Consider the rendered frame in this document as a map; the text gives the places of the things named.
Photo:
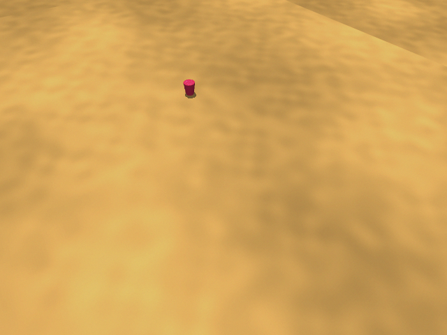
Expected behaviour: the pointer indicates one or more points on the cup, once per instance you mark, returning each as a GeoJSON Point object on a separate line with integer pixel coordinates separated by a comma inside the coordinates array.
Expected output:
{"type": "Point", "coordinates": [189, 87]}

